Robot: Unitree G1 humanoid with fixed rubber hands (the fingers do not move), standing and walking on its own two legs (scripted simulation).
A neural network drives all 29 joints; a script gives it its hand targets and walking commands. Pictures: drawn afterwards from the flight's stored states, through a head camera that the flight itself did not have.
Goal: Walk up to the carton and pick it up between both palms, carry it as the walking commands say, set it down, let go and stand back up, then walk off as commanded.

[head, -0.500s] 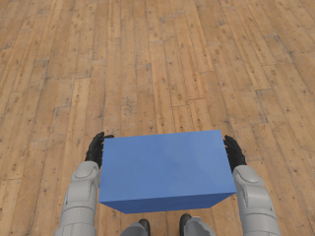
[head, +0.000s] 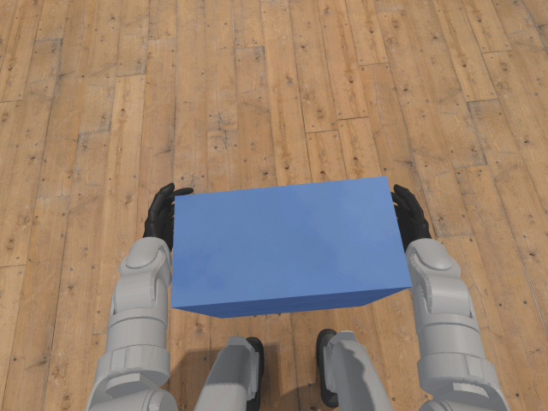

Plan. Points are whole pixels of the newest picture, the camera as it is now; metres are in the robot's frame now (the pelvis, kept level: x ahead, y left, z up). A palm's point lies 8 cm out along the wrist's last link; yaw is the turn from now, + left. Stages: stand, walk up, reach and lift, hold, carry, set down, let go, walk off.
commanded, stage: set down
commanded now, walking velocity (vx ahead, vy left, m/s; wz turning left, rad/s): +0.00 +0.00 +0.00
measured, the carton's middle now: (287, 261) +0.34 +0.00 -0.14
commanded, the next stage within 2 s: none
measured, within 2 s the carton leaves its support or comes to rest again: neither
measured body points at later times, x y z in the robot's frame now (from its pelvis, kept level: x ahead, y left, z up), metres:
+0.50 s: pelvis +0.00 -0.01 -0.07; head +0.23 -0.03 +0.32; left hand +0.41 +0.18 -0.15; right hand +0.40 -0.19 -0.17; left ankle +0.06 +0.12 -0.65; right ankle +0.09 -0.11 -0.65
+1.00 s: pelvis -0.04 +0.00 -0.16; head +0.23 -0.01 +0.20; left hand +0.42 +0.19 -0.24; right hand +0.42 -0.18 -0.26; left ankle +0.06 +0.12 -0.65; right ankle +0.08 -0.11 -0.65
